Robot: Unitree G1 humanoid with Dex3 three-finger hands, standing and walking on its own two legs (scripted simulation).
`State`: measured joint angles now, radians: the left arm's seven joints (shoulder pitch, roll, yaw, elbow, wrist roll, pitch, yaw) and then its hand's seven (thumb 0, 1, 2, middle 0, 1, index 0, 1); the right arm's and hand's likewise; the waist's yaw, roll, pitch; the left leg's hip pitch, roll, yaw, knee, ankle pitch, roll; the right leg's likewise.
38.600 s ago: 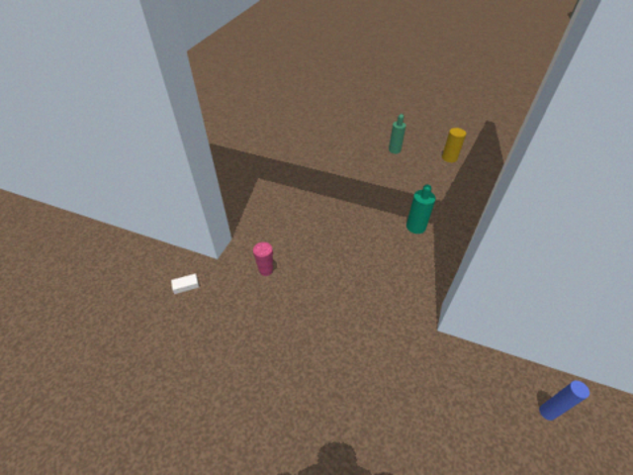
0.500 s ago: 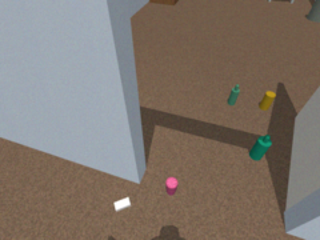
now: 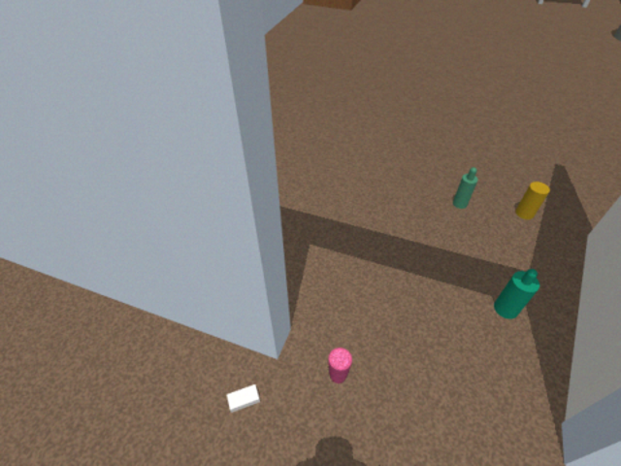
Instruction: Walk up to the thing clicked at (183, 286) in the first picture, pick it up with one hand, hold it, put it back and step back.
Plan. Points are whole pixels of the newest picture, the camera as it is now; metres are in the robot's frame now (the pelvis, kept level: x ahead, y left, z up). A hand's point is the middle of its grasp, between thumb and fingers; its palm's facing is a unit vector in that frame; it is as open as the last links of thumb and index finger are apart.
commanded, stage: stand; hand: left
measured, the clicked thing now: (243, 398) +0.47 +0.23 -0.77
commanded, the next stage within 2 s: walk up in 0.66 s
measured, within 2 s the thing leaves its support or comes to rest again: neither
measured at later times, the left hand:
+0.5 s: hand out of the picture +0.09 +0.24 -0.15, palm faces +0.00 -0.94 -0.34, open 7.4 cm
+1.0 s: hand out of the picture +0.09 +0.30 -0.18, palm faces -0.01 -0.93 -0.37, open 7.4 cm
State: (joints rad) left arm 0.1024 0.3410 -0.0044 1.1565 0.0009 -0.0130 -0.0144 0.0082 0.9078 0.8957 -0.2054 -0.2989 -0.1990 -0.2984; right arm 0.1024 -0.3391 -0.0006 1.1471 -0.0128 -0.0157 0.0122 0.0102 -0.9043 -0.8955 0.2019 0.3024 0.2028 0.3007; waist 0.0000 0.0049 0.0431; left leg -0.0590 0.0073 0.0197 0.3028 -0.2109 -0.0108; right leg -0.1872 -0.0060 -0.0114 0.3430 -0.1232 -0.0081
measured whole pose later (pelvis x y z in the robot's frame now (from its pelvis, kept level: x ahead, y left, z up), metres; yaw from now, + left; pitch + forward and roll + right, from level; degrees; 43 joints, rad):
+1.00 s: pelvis -0.07 +0.03 -0.03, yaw +2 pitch -1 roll +1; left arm -0.03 0.41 0.05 0.92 0.01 0.07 0.01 0.01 0.91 0.90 -0.21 -0.30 -0.20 -0.30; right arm 0.11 -0.39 -0.07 0.98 -0.03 0.04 0.00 0.01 -0.91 -0.90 0.20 0.30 0.20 0.30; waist -0.01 -0.07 0.20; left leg -0.25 -0.03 0.00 0.65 -0.37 0.01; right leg -0.47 -0.06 0.03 0.70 -0.26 0.01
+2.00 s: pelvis -0.32 +0.00 -0.02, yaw -3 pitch -3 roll -2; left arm 0.25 0.39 0.08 0.94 0.03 0.02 -0.02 0.01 0.91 0.90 -0.21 -0.30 -0.20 -0.30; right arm 0.15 -0.39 -0.05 0.86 -0.04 0.02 0.01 0.01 -0.90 -0.90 0.21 0.30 0.21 0.30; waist 0.01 0.02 0.11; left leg -0.36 0.07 -0.01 0.67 -0.29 0.01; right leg -0.16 0.04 0.04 0.57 -0.37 -0.01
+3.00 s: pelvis -0.32 +0.00 +0.00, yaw -1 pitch -3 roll +0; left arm 0.08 0.35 0.01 1.14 0.00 -0.01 -0.01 0.01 0.91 0.90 -0.21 -0.30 -0.20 -0.30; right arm 0.06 -0.35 0.00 1.11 -0.01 -0.01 0.01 0.01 -0.90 -0.90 0.20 0.30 0.20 0.30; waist 0.00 0.00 0.07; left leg -0.16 0.00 -0.04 0.36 -0.15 -0.01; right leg -0.04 0.00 0.01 0.32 -0.24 0.01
